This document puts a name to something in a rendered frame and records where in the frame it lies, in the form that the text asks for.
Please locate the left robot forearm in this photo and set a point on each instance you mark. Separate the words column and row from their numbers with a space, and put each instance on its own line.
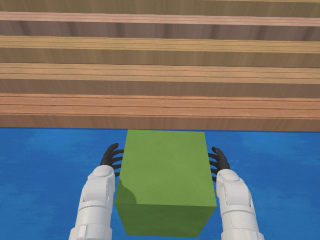
column 95, row 206

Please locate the left robot hand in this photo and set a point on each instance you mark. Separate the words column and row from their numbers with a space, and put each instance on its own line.
column 109, row 160

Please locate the right robot hand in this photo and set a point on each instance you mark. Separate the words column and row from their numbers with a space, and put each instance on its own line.
column 221, row 162

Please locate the right robot forearm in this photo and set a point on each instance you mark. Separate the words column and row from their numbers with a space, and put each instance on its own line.
column 236, row 208

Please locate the carton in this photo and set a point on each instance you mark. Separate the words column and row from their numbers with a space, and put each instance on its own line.
column 165, row 185

